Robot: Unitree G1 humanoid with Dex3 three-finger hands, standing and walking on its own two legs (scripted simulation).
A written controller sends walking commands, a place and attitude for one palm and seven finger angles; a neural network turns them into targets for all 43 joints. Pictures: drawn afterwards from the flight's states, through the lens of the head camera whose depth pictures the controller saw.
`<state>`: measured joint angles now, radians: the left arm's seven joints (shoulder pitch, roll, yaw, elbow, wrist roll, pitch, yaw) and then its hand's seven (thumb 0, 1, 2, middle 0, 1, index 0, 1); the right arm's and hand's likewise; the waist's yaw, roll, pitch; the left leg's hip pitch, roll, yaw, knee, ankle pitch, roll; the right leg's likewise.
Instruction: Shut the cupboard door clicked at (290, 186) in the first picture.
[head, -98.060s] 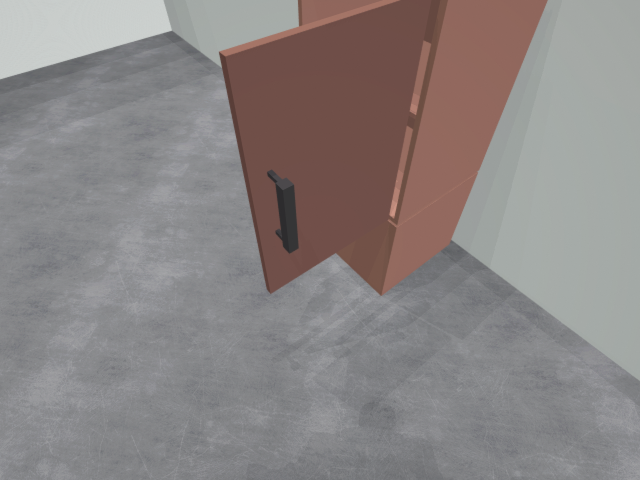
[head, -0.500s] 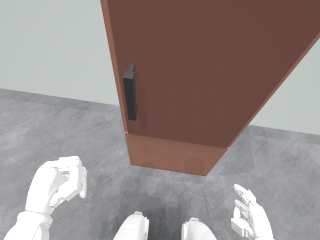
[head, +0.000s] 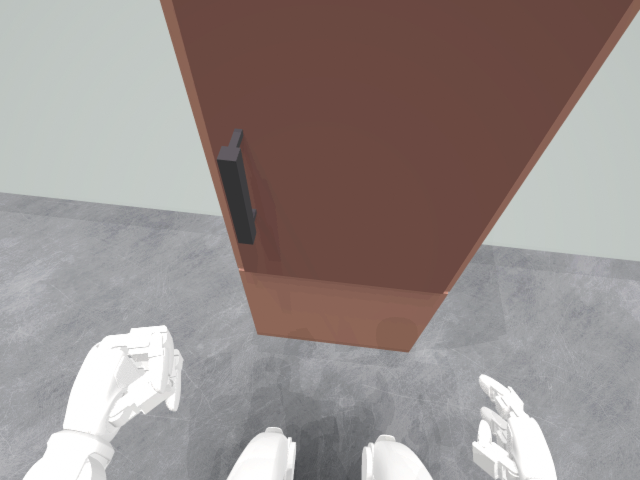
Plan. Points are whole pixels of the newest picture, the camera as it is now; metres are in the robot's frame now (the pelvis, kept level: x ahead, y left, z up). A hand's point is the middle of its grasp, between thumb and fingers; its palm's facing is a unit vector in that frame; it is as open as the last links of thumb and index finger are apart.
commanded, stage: bring the fist close to the handle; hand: left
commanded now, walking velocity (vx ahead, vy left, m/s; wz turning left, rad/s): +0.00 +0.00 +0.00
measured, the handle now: (242, 190) +0.48 +0.15 +0.05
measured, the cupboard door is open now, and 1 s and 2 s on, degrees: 0 0 0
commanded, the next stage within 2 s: push the door shut along its arc in 1.40 s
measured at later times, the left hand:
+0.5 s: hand (212, 309) +0.29 +0.15 +0.06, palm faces -0.07 -1.00 -0.03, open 3.1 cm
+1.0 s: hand (275, 269) +0.36 +0.08 +0.05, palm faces -0.13 -0.99 -0.03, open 3.1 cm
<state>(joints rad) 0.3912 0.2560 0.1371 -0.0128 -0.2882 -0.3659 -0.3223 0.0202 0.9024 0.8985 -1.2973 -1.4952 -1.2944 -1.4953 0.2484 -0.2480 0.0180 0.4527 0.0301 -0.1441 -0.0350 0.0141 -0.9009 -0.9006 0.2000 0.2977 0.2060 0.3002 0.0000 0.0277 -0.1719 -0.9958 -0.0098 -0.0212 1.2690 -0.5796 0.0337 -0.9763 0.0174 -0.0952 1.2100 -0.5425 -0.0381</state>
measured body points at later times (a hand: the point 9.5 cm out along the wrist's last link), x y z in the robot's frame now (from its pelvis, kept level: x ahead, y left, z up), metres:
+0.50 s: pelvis +0.00 +0.00 +0.00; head +0.08 +0.00 +0.45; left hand +0.29 +0.20 +0.06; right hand +0.16 -0.24 -0.08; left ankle +0.02 +0.10 -0.63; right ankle +0.03 -0.10 -0.63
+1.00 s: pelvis +0.00 -0.01 +0.01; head +0.09 -0.01 +0.45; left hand +0.36 +0.14 +0.05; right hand +0.14 -0.25 -0.10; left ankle +0.02 +0.10 -0.63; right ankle +0.03 -0.10 -0.63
